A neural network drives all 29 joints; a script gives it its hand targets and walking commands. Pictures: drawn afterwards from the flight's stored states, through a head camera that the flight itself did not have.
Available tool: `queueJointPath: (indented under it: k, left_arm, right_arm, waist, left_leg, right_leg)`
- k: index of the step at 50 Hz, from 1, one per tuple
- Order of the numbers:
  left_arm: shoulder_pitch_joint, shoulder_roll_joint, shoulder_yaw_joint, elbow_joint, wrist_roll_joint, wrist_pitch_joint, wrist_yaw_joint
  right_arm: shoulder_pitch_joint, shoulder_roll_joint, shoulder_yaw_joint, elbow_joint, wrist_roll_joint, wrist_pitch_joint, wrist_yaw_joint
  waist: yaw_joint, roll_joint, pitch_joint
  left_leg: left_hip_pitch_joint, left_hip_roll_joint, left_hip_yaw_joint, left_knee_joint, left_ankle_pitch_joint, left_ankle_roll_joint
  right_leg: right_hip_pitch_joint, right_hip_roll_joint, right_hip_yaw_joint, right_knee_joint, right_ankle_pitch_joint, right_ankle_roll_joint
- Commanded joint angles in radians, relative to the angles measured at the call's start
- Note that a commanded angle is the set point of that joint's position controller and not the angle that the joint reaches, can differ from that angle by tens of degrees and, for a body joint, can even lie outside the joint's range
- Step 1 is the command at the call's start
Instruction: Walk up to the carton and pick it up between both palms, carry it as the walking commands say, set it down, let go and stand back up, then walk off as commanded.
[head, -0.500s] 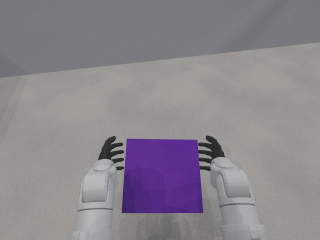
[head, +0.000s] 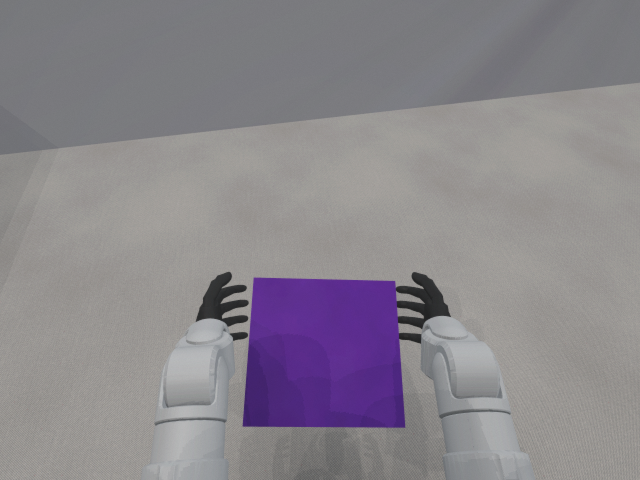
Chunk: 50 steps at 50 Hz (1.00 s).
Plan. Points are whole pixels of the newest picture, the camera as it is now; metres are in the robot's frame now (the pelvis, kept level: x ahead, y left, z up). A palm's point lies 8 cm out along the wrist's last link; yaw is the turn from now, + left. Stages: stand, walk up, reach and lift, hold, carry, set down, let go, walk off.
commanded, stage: carry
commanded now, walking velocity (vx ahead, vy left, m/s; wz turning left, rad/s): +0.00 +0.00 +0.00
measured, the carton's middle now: (320, 355) +0.31 +0.00 -0.05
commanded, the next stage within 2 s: hold in 0.12 s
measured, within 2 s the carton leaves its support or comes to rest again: neither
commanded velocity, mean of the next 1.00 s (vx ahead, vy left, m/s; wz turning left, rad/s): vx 0.00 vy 0.00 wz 0.00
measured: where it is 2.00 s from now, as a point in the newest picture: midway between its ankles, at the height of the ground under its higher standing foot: outside the picture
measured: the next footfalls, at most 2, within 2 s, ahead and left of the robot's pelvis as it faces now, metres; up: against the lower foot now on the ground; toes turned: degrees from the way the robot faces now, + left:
none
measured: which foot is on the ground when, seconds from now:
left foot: down 0.00-1.00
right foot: down 0.00-1.00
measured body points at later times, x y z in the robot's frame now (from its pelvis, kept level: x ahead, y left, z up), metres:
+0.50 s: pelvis +0.01 +0.00 +0.01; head -0.04 +0.00 +0.46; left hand +0.32 +0.14 +0.05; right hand +0.32 -0.14 +0.05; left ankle +0.05 +0.12 -0.73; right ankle +0.04 -0.13 -0.73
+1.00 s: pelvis +0.00 -0.01 -0.01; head +0.06 +0.00 +0.43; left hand +0.33 +0.14 -0.05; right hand +0.33 -0.14 -0.05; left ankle +0.05 +0.12 -0.73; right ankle +0.04 -0.13 -0.73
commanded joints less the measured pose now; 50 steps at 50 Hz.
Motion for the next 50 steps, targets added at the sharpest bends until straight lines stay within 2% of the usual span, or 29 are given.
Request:
queueJointPath:
  k: [1,6,7,8,10,11,12,14,15,16,17,19,21,23,28,34,44,50]
  left_arm:
    - [-0.422,-0.778,-0.484,-0.106,-0.266,-0.039,-0.22]
    - [-0.418,-0.777,-0.483,-0.107,-0.265,-0.042,-0.22]
    - [-0.268,-0.856,-0.382,0.303,-0.099,-0.082,-0.243]
    - [-0.425,-0.898,-0.418,0.217,-0.103,-0.168,-0.265]
    - [-0.552,-0.989,-0.442,0.188,-0.127,-0.227,-0.295]
    - [-0.61,-1.026,-0.479,0.157,-0.151,-0.241,-0.307]
    - [-0.701,-1.048,-0.526,0.13,-0.182,-0.253,-0.32]
    - [-0.692,-1.04,-0.503,0.195,-0.167,-0.253,-0.337]
    - [-0.557,-1.137,-0.486,0.226,-0.202,-0.23,-0.346]
    - [-0.597,-1.123,-0.48,0.215,-0.191,-0.224,-0.356]
    - [-0.601,-1.104,-0.444,0.26,-0.167,-0.217,-0.362]
    - [-0.594,-1.058,-0.364,0.33,-0.117,-0.218,-0.366]
    - [-0.601,-1.025,-0.261,0.395,-0.061,-0.229,-0.359]
    - [-0.634,-1.013,-0.208,0.437,-0.038,-0.246,-0.354]
    - [-0.695,-1.012,-0.164,0.498,-0.015,-0.287,-0.347]
    - [-0.691,-1.001,-0.149,0.536,0.006,-0.376,-0.332]
    - [-0.672,-0.978,-0.176,0.576,0.038,-0.549,-0.306]
    - [-0.678,-0.961,-0.199,0.591,0.05,-0.627,-0.302]
  right_arm:
    - [-0.432,0.793,0.474,-0.124,0.261,-0.042,0.219]
    - [-0.429,0.79,0.475,-0.126,0.26,-0.045,0.218]
    - [-0.302,0.844,0.426,0.236,0.181,-0.1,0.262]
    - [-0.467,0.848,0.44,0.135,0.177,-0.2,0.286]
    - [-0.613,0.912,0.472,0.119,0.197,-0.271,0.318]
    - [-0.653,0.935,0.484,0.113,0.207,-0.284,0.328]
    - [-0.685,0.953,0.486,0.101,0.208,-0.295,0.33]
    - [-0.686,0.95,0.461,0.125,0.185,-0.287,0.328]
    - [-0.616,1.07,0.474,0.096,0.13,-0.258,0.335]
    - [-0.637,1.07,0.445,0.115,0.116,-0.245,0.348]
    - [-0.638,1.064,0.409,0.151,0.094,-0.236,0.354]
    - [-0.63,1.051,0.348,0.229,0.066,-0.226,0.364]
    - [-0.651,1.032,0.28,0.336,0.035,-0.23,0.383]
    - [-0.676,1.021,0.226,0.416,0.011,-0.248,0.396]
    - [-0.716,0.993,0.139,0.508,-0.027,-0.302,0.392]
    - [-0.712,0.974,0.126,0.52,-0.047,-0.386,0.366]
    - [-0.684,0.991,0.181,0.553,-0.053,-0.551,0.329]
    - [-0.682,0.998,0.203,0.575,-0.065,-0.628,0.311]
  waist:
    - [-0.001,0.017,-0.25]
    - [-0.002,0.017,-0.25]
    - [0.123,0.031,-0.088]
    - [0.075,0.039,-0.111]
    - [0.06,0.033,-0.195]
    - [0.035,0.042,-0.252]
    - [-0.018,0.036,-0.301]
    - [-0.041,0.026,-0.3]
    - [-0.046,-0.034,-0.286]
    - [-0.047,-0.032,-0.258]
    - [-0.045,-0.028,-0.21]
    - [-0.013,-0.013,-0.116]
    - [0.043,-0.001,-0.053]
    - [0.06,0.007,-0.031]
    - [0.03,0.028,-0.046]
    - [0.011,0.009,-0.137]
    - [0.016,0.002,-0.332]
    - [0.023,0.001,-0.409]
  left_leg:
    - [0.111,0.069,-0.077,-0.097,0.011,-0.009]
    - [0.113,0.068,-0.077,-0.096,0.018,-0.008]
    - [0.234,-0.162,-0.128,-0.164,0.05,0.038]
    - [0.24,-0.165,-0.142,-0.181,0.036,0.042]
    - [0.287,-0.163,-0.161,-0.166,0.092,0.044]
    - [0.327,-0.162,-0.169,-0.149,0.149,0.039]
    - [0.352,-0.16,-0.179,-0.135,0.161,0.038]
    - [0.346,-0.16,-0.184,-0.136,0.107,0.043]
    - [0.432,-0.173,-0.216,-0.139,0.157,0.007]
    - [0.424,-0.177,-0.218,-0.165,0.143,0.009]
    - [0.395,-0.177,-0.217,-0.183,0.1,0.01]
    - [0.36,-0.171,-0.218,-0.211,0.032,0.016]
    - [0.319,-0.165,-0.214,-0.228,-0.023,0.018]
    - [0.299,-0.159,-0.21,-0.229,-0.047,0.017]
    - [0.295,-0.154,-0.208,-0.202,-0.029,0.008]
    - [0.242,-0.161,-0.211,-0.115,0.066,0.01]
    - [0.076,-0.187,-0.207,0.03,0.16,0.017]
    - [-0.033,-0.196,-0.203,0.097,0.134,0.021]
  right_leg:
    - [0.076,-0.074,0.069,-0.091,0.056,-0.05]
    - [0.078,-0.074,0.068,-0.091,0.061,-0.049]
    - [0.144,0.152,0.115,-0.171,-0.003,-0.067]
    - [0.184,0.147,0.127,-0.184,0.014,-0.055]
    - [0.179,0.153,0.113,-0.162,0.08,-0.042]
    - [0.17,0.159,0.108,-0.157,0.119,-0.041]
    - [0.165,0.16,0.109,-0.155,0.15,-0.04]
    - [0.162,0.149,0.11,-0.156,0.132,-0.033]
    - [0.236,0.148,0.173,-0.161,0.198,-0.035]
    - [0.235,0.146,0.169,-0.174,0.175,-0.032]
    - [0.232,0.144,0.169,-0.187,0.138,-0.03]
    - [0.236,0.136,0.171,-0.203,0.069,-0.034]
    - [0.233,0.132,0.174,-0.207,-0.002,-0.047]
    - [0.234,0.129,0.179,-0.202,-0.03,-0.056]
    - [0.197,0.127,0.187,-0.185,-0.02,-0.059]
    - [0.148,0.137,0.19,-0.124,0.07,-0.05]
    - [0.018,0.155,0.193,0.021,0.183,-0.031]
    - [-0.085,0.167,0.191,0.091,0.156,-0.022]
